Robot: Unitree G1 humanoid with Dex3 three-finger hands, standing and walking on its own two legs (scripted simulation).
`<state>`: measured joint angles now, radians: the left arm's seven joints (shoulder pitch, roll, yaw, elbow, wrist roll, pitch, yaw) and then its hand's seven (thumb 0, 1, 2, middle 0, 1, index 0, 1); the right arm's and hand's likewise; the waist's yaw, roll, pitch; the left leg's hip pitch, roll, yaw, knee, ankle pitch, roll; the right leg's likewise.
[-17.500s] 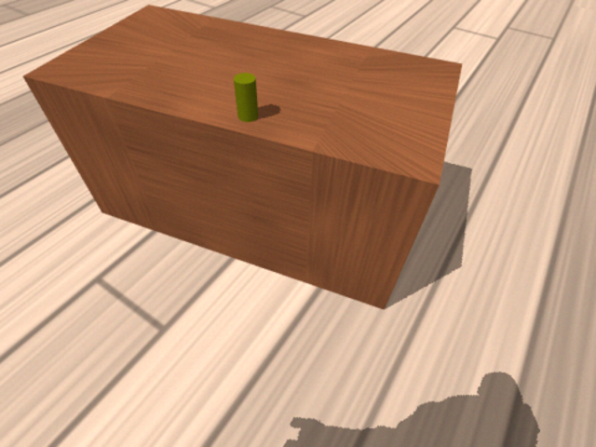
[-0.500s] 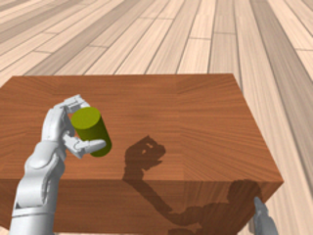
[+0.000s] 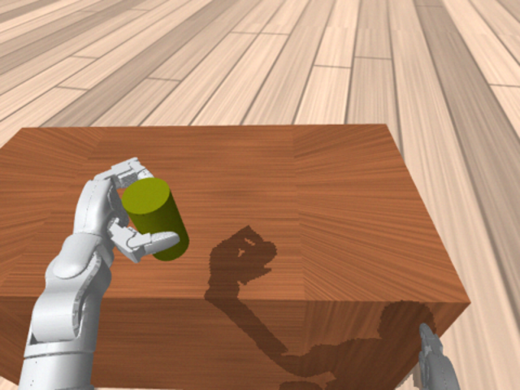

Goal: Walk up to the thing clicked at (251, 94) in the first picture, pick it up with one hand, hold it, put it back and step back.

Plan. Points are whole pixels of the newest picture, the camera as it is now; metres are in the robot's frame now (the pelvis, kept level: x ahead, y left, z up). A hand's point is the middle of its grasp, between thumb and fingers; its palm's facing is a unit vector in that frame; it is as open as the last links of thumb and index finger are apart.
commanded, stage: hold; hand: left
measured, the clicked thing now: (159, 221) +0.30 +0.14 +0.16
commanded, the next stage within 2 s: crouch in 0.42 s
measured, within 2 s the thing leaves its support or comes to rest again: neither
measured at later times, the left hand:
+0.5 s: hand (146, 212) +0.31 +0.16 +0.16, palm faces +0.02 -1.00 -0.04, open 9.7 cm
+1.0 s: hand (170, 224) +0.35 +0.15 +0.10, palm faces +0.02 -1.00 +0.00, open 9.6 cm
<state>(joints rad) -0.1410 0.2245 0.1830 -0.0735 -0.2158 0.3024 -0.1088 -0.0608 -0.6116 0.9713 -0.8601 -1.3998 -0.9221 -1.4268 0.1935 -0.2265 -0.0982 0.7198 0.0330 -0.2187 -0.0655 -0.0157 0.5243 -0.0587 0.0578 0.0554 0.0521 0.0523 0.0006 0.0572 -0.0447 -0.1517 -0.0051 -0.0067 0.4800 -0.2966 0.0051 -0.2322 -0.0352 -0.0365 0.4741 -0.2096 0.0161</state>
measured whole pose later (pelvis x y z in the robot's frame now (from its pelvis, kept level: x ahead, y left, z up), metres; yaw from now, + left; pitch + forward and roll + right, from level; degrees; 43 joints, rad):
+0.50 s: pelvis +0.00 +0.00 +0.00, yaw +0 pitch -2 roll +0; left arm -0.11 0.23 0.19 -0.11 -0.22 0.30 -0.12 -0.06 -0.61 0.97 -0.86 -1.40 -0.92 -1.42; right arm 0.19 -0.23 -0.10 0.71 0.03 -0.21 -0.07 -0.02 0.52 -0.06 0.06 0.06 0.05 0.05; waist 0.01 0.06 -0.04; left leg -0.15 0.00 -0.01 0.48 -0.30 0.00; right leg -0.23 -0.03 -0.04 0.47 -0.21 0.01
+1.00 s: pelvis -0.01 -0.01 +0.00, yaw -1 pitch +2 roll +0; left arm -0.23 0.21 0.18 0.28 -0.19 0.03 -0.10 -0.03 -0.60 0.89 -0.92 -1.30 -0.98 -1.32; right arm 0.15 -0.21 -0.09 0.77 0.02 -0.21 -0.06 -0.02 0.55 -0.05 0.06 0.06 0.05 0.05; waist -0.03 0.02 -0.01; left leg -0.25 0.00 0.00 0.53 -0.30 0.00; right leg -0.34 -0.03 -0.03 0.53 -0.22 0.01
